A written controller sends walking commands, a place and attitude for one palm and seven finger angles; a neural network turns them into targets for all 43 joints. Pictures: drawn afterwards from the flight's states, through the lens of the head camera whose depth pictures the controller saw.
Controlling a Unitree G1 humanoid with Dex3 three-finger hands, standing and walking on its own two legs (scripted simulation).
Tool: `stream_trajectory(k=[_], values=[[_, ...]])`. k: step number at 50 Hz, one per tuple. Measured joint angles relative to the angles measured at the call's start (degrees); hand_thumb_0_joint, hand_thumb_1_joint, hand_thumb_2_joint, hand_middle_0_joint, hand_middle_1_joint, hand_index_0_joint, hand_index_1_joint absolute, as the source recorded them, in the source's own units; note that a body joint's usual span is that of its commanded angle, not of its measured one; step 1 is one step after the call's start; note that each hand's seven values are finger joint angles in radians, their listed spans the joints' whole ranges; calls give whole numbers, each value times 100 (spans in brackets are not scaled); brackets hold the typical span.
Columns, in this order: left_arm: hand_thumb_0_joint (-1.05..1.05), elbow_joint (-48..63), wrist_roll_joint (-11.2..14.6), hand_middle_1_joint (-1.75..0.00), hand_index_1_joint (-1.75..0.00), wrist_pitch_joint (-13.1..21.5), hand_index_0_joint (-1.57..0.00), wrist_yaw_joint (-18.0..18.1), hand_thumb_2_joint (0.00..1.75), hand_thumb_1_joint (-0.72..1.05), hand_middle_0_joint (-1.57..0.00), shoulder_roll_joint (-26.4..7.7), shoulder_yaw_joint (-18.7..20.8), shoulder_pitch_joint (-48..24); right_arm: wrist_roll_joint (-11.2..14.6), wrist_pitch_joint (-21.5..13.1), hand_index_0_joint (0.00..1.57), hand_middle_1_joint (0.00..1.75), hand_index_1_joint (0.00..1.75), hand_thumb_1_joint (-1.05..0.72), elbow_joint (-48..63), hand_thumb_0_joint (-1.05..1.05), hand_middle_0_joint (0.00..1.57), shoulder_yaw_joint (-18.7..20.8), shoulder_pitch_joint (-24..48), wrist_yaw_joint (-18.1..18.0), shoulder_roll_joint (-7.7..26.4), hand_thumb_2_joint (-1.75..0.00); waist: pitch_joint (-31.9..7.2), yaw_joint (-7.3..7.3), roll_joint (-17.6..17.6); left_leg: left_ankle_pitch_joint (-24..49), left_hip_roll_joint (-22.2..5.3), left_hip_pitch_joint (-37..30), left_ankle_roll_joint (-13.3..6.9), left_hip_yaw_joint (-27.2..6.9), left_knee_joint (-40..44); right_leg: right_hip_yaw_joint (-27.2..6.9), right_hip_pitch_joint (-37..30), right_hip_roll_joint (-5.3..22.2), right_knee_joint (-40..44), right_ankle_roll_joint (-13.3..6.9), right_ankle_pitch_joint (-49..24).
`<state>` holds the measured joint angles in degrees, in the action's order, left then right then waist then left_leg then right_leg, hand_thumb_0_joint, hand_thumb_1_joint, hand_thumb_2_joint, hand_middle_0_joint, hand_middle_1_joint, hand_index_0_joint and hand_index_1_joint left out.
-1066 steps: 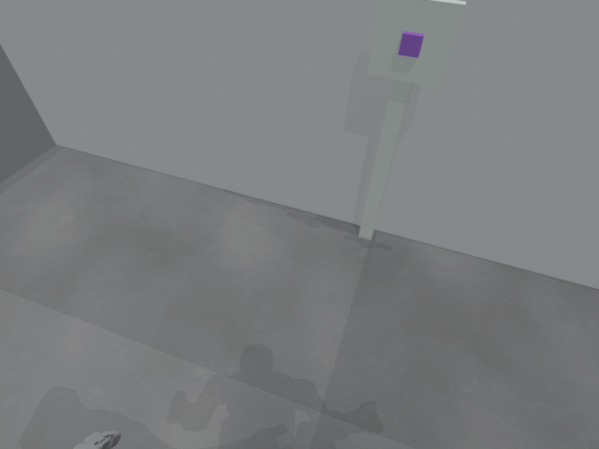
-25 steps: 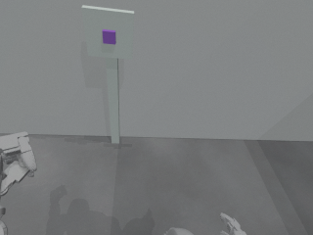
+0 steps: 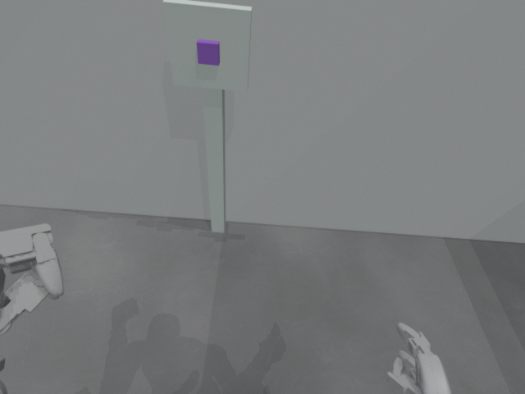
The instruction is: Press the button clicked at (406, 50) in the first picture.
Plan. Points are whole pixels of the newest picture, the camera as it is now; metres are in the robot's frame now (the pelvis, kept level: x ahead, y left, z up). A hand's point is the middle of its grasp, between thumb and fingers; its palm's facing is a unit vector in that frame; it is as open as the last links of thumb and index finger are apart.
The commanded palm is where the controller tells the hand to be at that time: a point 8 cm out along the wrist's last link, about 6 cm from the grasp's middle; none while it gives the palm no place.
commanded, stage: stop stepping back and stand still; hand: left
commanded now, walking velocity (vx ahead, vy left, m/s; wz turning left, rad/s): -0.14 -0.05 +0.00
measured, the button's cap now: (208, 52) +0.89 +0.21 +0.10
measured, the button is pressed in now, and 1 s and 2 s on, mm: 0 0 0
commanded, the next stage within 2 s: let the arm hang, fingers relaxed in 0.14 s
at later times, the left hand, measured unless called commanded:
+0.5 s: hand out of the picture +0.06 +0.21 -0.14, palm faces -0.01 -0.97 -0.26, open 3.1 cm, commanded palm none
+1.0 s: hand out of the picture -0.05 +0.20 -0.17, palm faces +0.07 -0.97 -0.23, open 6.9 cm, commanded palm none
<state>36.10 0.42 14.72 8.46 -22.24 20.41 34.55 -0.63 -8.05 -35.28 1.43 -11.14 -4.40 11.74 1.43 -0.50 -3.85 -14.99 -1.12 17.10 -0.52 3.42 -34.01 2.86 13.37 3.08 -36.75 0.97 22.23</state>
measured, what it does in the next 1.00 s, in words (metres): stands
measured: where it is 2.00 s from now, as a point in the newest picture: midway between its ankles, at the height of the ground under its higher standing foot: outside the picture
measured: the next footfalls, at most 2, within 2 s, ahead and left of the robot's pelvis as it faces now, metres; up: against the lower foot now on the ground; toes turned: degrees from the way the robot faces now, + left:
none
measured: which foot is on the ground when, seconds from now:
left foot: down 0.00-1.00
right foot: down 0.00-1.00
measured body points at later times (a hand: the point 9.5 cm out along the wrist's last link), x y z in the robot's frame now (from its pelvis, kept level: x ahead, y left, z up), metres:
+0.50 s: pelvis -0.03 +0.01 +0.00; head -0.01 +0.01 +0.45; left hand +0.06 +0.26 -0.12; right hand +0.08 -0.26 -0.13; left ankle +0.04 +0.12 -0.73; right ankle -0.01 -0.12 -0.73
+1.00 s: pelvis -0.03 +0.01 +0.01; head -0.03 +0.01 +0.45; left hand -0.05 +0.25 -0.15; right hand -0.04 -0.21 -0.16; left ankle +0.04 +0.12 -0.73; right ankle -0.01 -0.12 -0.73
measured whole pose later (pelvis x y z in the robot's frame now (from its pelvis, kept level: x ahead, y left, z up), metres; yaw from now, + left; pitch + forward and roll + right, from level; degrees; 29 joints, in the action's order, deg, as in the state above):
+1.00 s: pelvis -0.03 +0.01 +0.01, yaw +2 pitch -2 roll -1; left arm -63.9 -0.9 -2.1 1.3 -11.1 1.6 18.2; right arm -1.8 1.8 -62.3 0.7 -19.2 -0.6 7.8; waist 1.5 0.8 1.1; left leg -11.1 -0.5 18.1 -1.2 0.9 -31.3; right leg 4.2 12.2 1.4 -30.3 -0.2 16.1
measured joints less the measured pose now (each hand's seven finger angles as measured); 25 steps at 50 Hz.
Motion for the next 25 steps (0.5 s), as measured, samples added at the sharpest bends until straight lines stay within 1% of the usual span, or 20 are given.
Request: stream_trajectory(k=[2,3,5,9,12,13,14,15,16,18,19,21,25], values=[[2,-67,15,-150,-150,39,-131,16,89,89,-131,-212,247,-131,13,-62,20,30,30,-91,112,1,20,-85,63,37,-124,-90,66,18,2,65,11,-30,8,-8,115,-4,-12,-94,141,-26,-48],[2,-121,23,-150,-150,47,-131,22,89,89,-131,-274,342,-189,27,-80,20,30,30,-91,166,1,20,-131,86,68,-169,-90,109,43,44,98,9,-32,18,-38,146,-20,-66,-142,312,-60,-371],[1,-238,54,-150,-150,32,-131,9,89,89,-131,-243,394,-237,53,-63,20,30,30,-91,203,1,20,-211,128,138,-212,-90,171,85,249,146,-71,-39,48,-132,198,52,-197,-246,588,-110,-554],[1,-288,158,-150,-150,-50,-131,-60,89,89,-131,-19,237,93,85,86,20,30,30,-91,205,1,20,-305,127,232,-264,-90,107,115,491,228,-170,35,76,-143,317,57,-211,-357,914,-140,-652],[1,-294,173,-150,-150,-152,-131,-103,89,89,-131,102,15,317,75,203,20,30,30,-91,134,1,20,-308,57,199,-243,-90,100,101,488,272,-136,14,52,-120,400,39,-212,-325,962,-120,-689],[1,-612,74,-150,-150,-104,-131,-188,89,89,-131,77,-162,201,72,97,20,30,30,-91,-23,1,20,-260,38,291,-169,-90,36,74,519,289,-103,110,40,-144,350,63,-119,-292,884,-107,-678],[1,-1193,-27,-150,-150,-201,-131,-339,89,89,-131,40,-435,-91,68,71,20,30,30,-91,-218,1,20,-208,48,406,-32,-90,-36,20,595,270,-63,225,17,-170,253,92,-1,-248,743,-86,-627],[1,-1911,-107,-149,-150,-431,-130,-481,89,89,-130,52,-719,-434,58,136,20,30,30,-91,-420,1,20,-171,100,494,121,-90,-85,-27,682,238,-22,320,-12,-180,142,103,106,-202,585,-61,-558],[0,-2695,-161,-149,-149,-708,-130,-591,89,90,-129,114,-969,-759,43,242,20,30,30,-91,-602,1,20,-147,170,547,265,-90,-125,-44,770,202,14,409,-45,-178,32,103,211,-160,426,-38,-490],[0,-4257,-233,-146,-147,-1227,-127,-729,89,90,-127,303,-1343,-1286,0,464,20,30,30,-91,-863,1,20,-126,296,577,472,-90,-136,-5,890,153,64,529,-99,-167,-137,92,362,-99,175,-6,-393],[0,-4949,-259,-144,-145,-1424,-125,-770,89,90,-125,400,-1482,-1467,-21,545,20,30,30,-91,-953,1,20,-123,331,574,526,-90,-106,32,902,149,75,549,-108,-160,-179,83,395,-83,107,13,-381],[1,-6053,-288,-140,-140,-1668,-120,-819,89,90,-120,568,-1700,-1652,-56,674,20,30,30,-91,-1063,1,20,-115,312,564,536,-90,-26,110,806,180,89,540,-92,-144,-185,67,422,-66,28,-12,-366],[1,-7488,-248,-128,-129,-1841,-109,-838,89,91,-109,875,-2004,-1673,-106,869,20,30,30,-91,-1287,1,20,-118,16,534,380,-90,128,223,406,253,109,471,-61,-187,-141,112,365,-50,-1,-69,-371]])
